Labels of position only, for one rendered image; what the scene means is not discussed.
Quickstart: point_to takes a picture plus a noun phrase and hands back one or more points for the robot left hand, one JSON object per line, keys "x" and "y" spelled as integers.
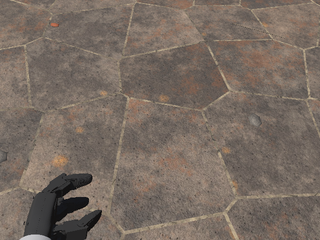
{"x": 49, "y": 207}

